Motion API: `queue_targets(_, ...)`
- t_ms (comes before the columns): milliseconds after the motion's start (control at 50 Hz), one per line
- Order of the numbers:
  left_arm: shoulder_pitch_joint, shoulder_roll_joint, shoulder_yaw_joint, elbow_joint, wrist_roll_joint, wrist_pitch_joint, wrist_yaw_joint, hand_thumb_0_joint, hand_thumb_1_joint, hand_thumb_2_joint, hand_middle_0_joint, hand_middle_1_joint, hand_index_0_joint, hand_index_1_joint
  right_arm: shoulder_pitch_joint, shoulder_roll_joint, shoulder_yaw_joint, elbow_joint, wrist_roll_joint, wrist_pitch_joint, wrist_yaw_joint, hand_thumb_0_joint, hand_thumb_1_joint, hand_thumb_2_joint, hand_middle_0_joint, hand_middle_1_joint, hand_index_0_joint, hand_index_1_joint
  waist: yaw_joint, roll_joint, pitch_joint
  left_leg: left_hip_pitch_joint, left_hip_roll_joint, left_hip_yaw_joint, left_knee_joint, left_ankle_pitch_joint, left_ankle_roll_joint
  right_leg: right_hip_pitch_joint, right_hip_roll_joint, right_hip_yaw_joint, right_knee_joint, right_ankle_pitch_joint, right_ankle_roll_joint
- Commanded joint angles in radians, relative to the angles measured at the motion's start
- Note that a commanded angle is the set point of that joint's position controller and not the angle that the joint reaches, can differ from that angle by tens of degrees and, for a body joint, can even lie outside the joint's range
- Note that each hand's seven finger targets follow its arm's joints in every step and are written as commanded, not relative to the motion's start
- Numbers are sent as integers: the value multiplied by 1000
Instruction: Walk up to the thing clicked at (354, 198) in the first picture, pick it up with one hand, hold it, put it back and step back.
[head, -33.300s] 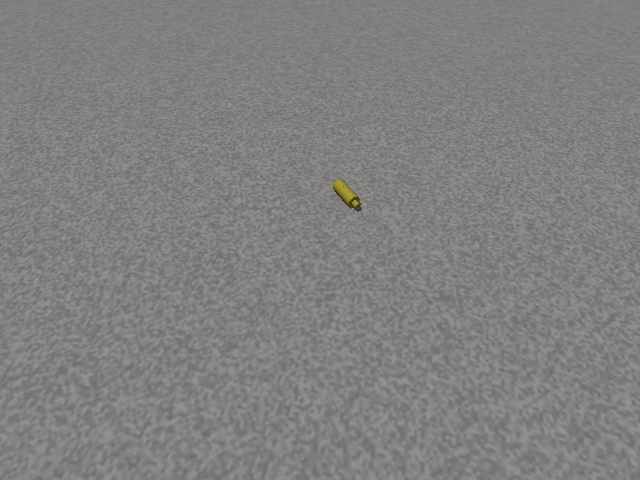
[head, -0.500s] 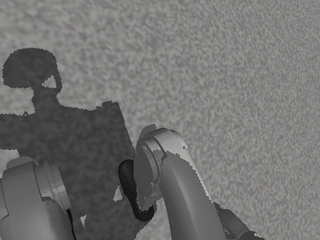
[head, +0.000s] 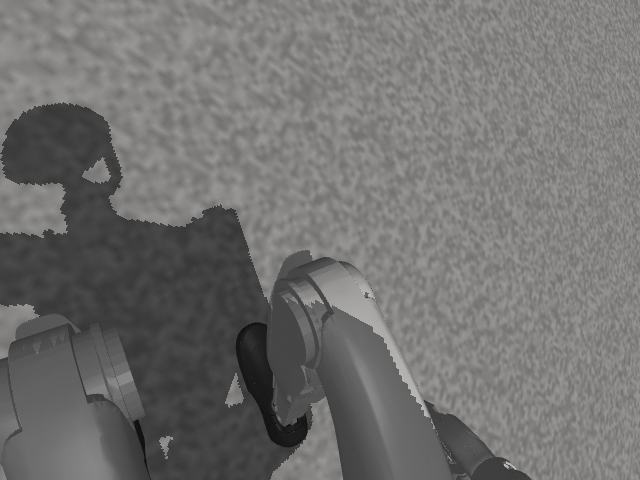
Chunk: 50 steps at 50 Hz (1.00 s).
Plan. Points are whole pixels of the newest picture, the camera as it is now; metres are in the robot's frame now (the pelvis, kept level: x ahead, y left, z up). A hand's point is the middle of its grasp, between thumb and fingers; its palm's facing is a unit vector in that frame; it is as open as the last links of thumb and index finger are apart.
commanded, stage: withdraw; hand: left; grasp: from above
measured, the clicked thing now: out of the picture +0.47 +0.37 -0.28
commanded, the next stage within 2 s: home in 0.90 s
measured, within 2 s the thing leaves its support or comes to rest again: neither
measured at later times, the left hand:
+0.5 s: hand out of the picture +0.45 +0.43 -0.08, palm faces -0.40 -0.07 -0.92, open 14.0 cm
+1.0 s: hand out of the picture +0.45 +0.39 -0.13, palm faces -0.40 -0.11 -0.91, open 13.7 cm
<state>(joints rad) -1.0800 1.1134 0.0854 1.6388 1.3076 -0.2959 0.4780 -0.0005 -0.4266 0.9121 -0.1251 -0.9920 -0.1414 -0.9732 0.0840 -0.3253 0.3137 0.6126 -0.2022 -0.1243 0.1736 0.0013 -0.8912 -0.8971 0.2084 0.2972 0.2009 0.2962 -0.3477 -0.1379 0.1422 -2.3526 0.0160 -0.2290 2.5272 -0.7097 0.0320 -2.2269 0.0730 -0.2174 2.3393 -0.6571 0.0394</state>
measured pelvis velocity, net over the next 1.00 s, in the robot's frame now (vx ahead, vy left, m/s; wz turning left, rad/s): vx -0.01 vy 0.00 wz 0.08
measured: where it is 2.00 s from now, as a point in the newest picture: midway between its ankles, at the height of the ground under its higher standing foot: (209, 442)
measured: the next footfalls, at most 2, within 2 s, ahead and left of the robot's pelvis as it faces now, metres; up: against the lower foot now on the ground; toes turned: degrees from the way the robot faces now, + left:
none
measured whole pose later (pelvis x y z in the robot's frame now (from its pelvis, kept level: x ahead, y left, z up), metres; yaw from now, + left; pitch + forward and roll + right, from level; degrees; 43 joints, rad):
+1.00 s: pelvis -0.01 +0.00 +0.02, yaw +5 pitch +32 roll -12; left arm -1.10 0.99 0.09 1.44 1.32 -0.34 0.30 0.00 -0.45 0.94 -0.14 -0.96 -0.15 -0.95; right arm 0.13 -0.31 0.20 0.63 -0.15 0.05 0.11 0.00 -0.90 -0.90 0.21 0.30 0.20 0.30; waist -0.29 -0.05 0.04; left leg -2.35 0.00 -0.14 2.41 -0.63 0.04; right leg -2.23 0.04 -0.15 2.28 -0.63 0.03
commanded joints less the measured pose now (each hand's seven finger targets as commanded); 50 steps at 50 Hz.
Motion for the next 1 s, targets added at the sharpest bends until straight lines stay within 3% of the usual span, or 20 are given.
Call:
queue_targets(0,-236,250,20,-124,-18,-5,31,0,-487,957,-69,-1044,-94,-1017,196,-336,-103,12,3,-1,-18,0,-898,-894,201,300,201,300,-36,578,-645,564,40,37,-279,277,-30,310,28,-55,-177,269,-67)
queue_targets(80,-276,304,50,-187,-17,-8,38,0,-507,972,-68,-1039,-86,-1019,190,-332,-103,-5,6,-1,-19,0,-902,-897,201,300,200,300,-16,608,-686,568,39,49,-279,258,-26,326,29,-45,-176,258,-72)
queue_targets(120,-287,342,87,-247,-16,0,50,0,-511,973,-69,-1028,-84,-1012,195,-333,-108,-8,4,-1,-19,0,-902,-898,200,300,200,300,2,639,-754,604,38,58,-278,288,-28,349,29,-44,-176,281,-71)
queue_targets(220,-240,307,118,-330,-45,59,30,0,-523,978,-64,-1021,-75,-1007,198,-317,-150,-4,18,2,-8,0,-904,-899,200,300,200,300,47,719,-813,636,33,72,-315,309,-35,317,23,-34,-176,289,-76)
queue_targets(280,-215,273,110,-413,-67,103,-45,0,-531,984,-64,-1015,-71,-1006,215,-303,-190,-2,36,16,3,0,-904,-900,200,300,200,300,79,729,-865,636,29,88,-326,310,-29,302,20,-15,-190,278,-78)
queue_targets(340,-195,185,71,-493,-108,140,-147,0,-534,991,-66,-1016,-71,-1010,236,-283,-227,-8,62,46,11,0,-903,-901,200,300,200,300,92,669,-864,591,21,96,-386,230,-19,309,15,3,-232,225,-79)
queue_targets(400,-155,76,9,-531,-152,170,-263,0,-526,992,-68,-1012,-72,-1008,279,-272,-264,-14,92,92,-5,0,-902,-901,200,300,200,300,79,543,-854,579,15,106,-436,192,-7,376,16,21,-303,205,-78)
queue_targets(460,-117,-3,-45,-531,-202,187,-368,0,-505,989,-73,-1001,-76,-997,300,-277,-281,-8,114,127,-37,0,-897,-900,200,300,200,300,57,404,-731,519,6,104,-453,150,4,355,9,36,-353,166,-86)
queue_targets(500,-149,-4,-50,-580,-229,178,-415,0,-502,990,-76,-1006,-79,-1001,307,-264,-277,-8,122,142,-60,0,-897,-899,200,300,200,300,57,372,-722,508,1,109,-459,148,8,381,4,49,-373,158,-87)
queue_targets(600,-158,54,-8,-588,-239,78,-491,0,-487,978,-94,-991,-97,-988,295,-239,-252,-12,123,167,-98,0,-897,-899,200,300,200,300,80,317,-699,493,-11,119,-441,185,10,400,-8,71,-386,159,-91)
queue_targets(660,-186,95,17,-563,-209,-15,-476,0,-469,958,-120,-959,-120,-958,269,-228,-230,-12,110,173,-110,0,-899,-900,200,300,200,300,86,380,-734,543,-12,116,-436,216,-2,380,-9,69,-358,177,-91)
queue_targets(720,-249,126,36,-525,-157,-95,-402,0,-483,965,-105,-971,-107,-967,242,-222,-210,-5,90,178,-111,0,-897,-898,200,300,199,300,91,472,-780,623,-4,104,-438,219,-10,320,-8,57,-314,177,-87)
queue_targets(740,-277,120,30,-517,-141,-109,-367,0,-487,966,-104,-974,-107,-971,232,-220,-201,-4,83,180,-108,0,-898,-898,200,300,200,300,79,513,-788,645,-1,101,-437,229,-10,300,-6,50,-298,187,-83)
queue_targets(760,-280,119,36,-473,-116,-111,-331,0,-475,956,-113,-965,-117,-960,229,-243,-204,3,75,185,-107,0,-897,-898,200,300,200,300,73,527,-775,662,-3,87,-439,221,-16,253,-9,37,-287,171,-88)
queue_targets(820,-327,90,2,-408,-57,-103,-219,0,-488,962,-104,-977,-110,-971,233,-246,-196,13,61,193,-94,0,-899,-897,200,300,200,300,45,562,-778,677,1,95,-433,198,-14,228,-2,21,-273,165,-83)
queue_targets(860,-378,122,26,-394,-34,-86,-163,0,-474,949,-113,-970,-121,-961,249,-257,-198,22,53,188,-86,0,-899,-896,200,300,200,300,38,582,-790,678,-3,97,-432,204,-15,223,-6,14,-264,173,-82)
queue_targets(920,-440,200,61,-381,4,-43,-111,0,-429,912,-157,-929,-164,-921,263,-265,-205,14,49,174,-81,0,-901,-897,200,300,200,300,43,613,-858,699,1,101,-409,220,-13,221,-6,14,-248,192,-81)
queue_targets(980,-397,236,94,-332,10,10,-84,0,-411,892,-173,-903,-180,-895,270,-269,-203,-1,51,159,-76,0,-902,-897,200,300,200,300,55,629,-876,666,-3,113,-397,242,-11,250,-11,20,-236,214,-79)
